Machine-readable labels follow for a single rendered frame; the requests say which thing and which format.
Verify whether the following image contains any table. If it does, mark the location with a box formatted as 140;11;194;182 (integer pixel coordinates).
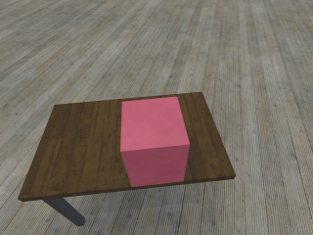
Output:
18;92;236;226

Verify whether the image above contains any carton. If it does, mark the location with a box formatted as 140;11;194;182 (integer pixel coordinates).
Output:
120;96;190;187

